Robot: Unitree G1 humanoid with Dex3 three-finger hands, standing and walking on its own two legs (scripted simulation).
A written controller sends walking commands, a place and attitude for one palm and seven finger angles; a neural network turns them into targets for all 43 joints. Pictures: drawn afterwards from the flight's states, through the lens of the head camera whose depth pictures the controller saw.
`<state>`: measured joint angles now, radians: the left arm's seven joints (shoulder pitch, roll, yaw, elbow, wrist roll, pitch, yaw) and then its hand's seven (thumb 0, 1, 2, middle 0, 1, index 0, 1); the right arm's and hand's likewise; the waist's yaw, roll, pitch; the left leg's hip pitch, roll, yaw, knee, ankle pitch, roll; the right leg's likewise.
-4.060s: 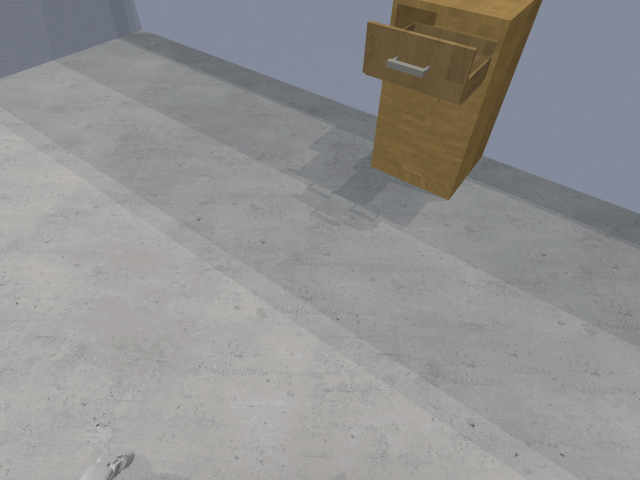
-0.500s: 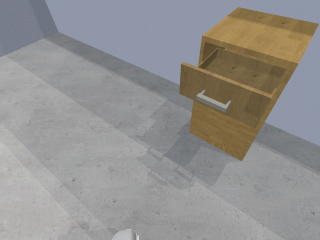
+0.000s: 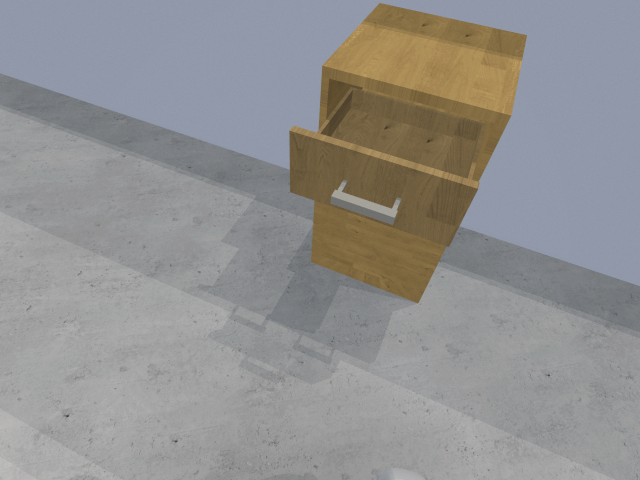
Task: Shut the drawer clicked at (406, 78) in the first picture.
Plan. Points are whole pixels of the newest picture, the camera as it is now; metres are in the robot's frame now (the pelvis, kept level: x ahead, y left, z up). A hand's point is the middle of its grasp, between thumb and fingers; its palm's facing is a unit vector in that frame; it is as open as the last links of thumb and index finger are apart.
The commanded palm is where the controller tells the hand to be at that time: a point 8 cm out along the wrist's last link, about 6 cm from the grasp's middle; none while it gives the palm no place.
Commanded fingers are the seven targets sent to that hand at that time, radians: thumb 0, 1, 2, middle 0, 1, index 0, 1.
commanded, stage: turn to face it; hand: left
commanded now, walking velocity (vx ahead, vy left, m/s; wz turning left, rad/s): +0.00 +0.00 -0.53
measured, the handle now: (366, 200) +0.65 -0.04 -0.10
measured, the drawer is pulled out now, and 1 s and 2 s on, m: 0.23 0.23 0.23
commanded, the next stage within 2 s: take the last steps up to it in 0.48 s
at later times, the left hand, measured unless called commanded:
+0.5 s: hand out of the picture +0.11 +0.09 -0.15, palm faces -0.18 -0.95 -0.24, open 7.4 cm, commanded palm none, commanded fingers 0.00 0.90 0.90 -0.20 -0.30 -0.20 -0.30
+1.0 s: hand out of the picture +0.14 +0.10 -0.17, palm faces -0.27 -0.94 -0.19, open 7.4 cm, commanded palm none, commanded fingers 0.00 0.90 0.90 -0.20 -0.30 -0.20 -0.30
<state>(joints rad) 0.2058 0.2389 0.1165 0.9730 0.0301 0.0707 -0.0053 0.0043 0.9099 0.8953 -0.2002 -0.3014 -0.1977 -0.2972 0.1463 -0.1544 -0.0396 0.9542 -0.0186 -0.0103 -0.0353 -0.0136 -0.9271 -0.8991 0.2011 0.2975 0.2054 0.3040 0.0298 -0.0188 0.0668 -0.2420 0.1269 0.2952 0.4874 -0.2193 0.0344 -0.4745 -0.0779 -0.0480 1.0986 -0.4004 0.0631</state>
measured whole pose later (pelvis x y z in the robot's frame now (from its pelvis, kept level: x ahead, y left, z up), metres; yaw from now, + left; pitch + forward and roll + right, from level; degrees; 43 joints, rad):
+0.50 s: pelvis -0.01 -0.07 +0.00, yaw -12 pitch +1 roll +1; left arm 0.20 0.15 0.04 0.93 0.02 0.02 0.00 0.00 0.91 0.89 -0.21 -0.30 -0.21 -0.30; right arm 0.25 -0.24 -0.06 0.99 -0.02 0.06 -0.02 0.00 -0.91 -0.90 0.20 0.30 0.20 0.30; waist -0.01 0.04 0.03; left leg -0.45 0.09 0.02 1.01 -0.35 -0.09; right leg -0.26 0.04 -0.03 0.44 -0.20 -0.08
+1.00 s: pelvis +0.04 -0.07 +0.00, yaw -18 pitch +0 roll +0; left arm 0.25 0.21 0.06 1.03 0.03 0.02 -0.02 0.01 0.91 0.90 -0.20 -0.30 -0.20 -0.30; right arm 0.40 -0.13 0.00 1.07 -0.02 -0.05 -0.03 0.00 -0.91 -0.90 0.20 0.30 0.20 0.30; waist -0.01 -0.02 0.02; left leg -0.01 0.02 0.08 0.30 -0.29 0.01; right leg -0.48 -0.06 -0.03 0.87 -0.31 0.01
